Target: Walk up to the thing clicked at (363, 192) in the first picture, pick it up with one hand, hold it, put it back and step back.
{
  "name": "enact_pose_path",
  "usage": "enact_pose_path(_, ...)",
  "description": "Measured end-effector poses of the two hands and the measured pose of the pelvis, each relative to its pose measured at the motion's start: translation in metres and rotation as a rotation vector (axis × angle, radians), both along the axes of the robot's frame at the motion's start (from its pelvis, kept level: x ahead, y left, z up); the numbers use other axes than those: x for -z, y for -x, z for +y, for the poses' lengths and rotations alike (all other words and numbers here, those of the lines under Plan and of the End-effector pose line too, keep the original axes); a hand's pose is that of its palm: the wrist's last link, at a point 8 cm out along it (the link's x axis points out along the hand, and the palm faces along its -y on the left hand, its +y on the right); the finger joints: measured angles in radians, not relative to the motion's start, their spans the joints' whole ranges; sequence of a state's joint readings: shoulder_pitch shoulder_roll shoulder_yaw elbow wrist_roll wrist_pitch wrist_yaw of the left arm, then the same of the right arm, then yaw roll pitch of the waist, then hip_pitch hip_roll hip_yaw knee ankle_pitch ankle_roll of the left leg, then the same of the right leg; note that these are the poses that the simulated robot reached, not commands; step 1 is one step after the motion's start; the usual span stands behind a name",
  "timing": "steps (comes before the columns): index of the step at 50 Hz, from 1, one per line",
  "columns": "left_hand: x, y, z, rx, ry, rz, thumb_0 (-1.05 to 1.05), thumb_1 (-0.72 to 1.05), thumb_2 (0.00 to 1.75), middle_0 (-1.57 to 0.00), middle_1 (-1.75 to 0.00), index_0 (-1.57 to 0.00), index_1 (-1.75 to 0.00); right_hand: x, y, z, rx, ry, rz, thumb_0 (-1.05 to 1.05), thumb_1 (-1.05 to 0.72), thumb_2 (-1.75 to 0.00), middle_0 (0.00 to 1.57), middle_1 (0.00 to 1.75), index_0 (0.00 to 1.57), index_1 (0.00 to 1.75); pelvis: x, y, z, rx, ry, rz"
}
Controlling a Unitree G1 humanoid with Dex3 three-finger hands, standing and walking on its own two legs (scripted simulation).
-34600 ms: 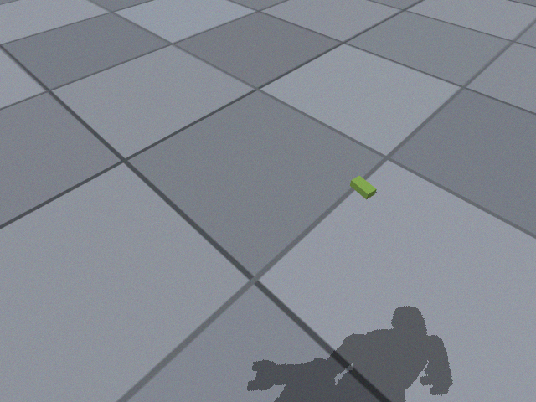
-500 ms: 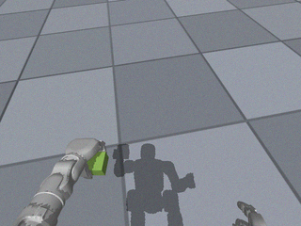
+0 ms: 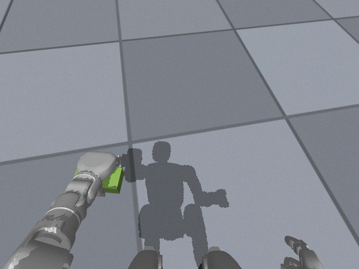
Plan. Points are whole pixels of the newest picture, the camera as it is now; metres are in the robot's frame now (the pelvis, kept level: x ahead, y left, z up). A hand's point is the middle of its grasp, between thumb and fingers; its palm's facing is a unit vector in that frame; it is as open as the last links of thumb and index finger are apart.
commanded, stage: crouch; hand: left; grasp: from above
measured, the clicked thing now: (99, 178) +0.35 +0.23 -0.12
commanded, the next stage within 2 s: lower in 1.64 s
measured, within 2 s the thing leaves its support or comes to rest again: neither
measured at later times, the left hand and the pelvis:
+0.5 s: hand (125, 183) +0.42 +0.21 -0.33, palm faces -0.47 +0.05 -0.88, open 8.8 cm; pelvis -0.05 +0.01 -0.20, yaw -2 degrees
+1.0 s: hand (132, 184) +0.46 +0.21 -0.48, palm faces -0.46 +0.01 -0.89, open 8.8 cm; pelvis -0.04 +0.00 -0.31, yaw -5 degrees
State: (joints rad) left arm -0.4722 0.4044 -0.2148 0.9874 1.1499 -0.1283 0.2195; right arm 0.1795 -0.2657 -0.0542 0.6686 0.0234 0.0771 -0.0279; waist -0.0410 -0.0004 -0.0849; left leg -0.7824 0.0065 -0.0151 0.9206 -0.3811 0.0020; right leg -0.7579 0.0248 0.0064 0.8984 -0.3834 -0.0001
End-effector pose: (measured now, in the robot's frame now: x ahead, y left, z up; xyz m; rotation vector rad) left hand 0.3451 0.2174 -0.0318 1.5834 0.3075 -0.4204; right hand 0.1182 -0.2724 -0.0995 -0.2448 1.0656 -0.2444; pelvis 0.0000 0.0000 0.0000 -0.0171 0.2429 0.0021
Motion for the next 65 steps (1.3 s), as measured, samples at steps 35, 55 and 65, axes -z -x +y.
enact_pose_path(35, 0.332, -0.098, -0.010, -0.023, 0.024, 0.021, 0.00, 0.21, 0.27, -0.80, -0.36, -0.84, -0.30, 0.266, 0.139, 0.011, 0.038, 0.018, 0.358, 0.00, -0.91, -0.90, 0.21, 0.29, 0.20, 0.30, 0.263, 0.047, 0.006, 0.019, 0.055, 0.451)
enact_pose_path(55, 0.406, -0.130, -0.006, -0.052, 0.024, 0.025, 0.00, 0.21, 0.28, -0.80, -0.36, -0.84, -0.31, 0.315, 0.151, 0.006, 0.003, 0.016, 0.432, 0.00, -0.92, -0.90, 0.20, 0.29, 0.20, 0.30, 0.324, 0.047, 0.006, 0.052, 0.078, 0.444)
enact_pose_path(65, 0.440, -0.134, -0.008, -0.044, 0.024, 0.031, 0.00, 0.22, 0.26, -0.79, -0.37, -0.83, -0.31, 0.332, 0.189, 0.013, 0.019, 0.002, 0.509, 0.00, -0.92, -0.90, 0.20, 0.29, 0.20, 0.30, 0.353, 0.054, 0.005, 0.067, 0.088, 0.417)
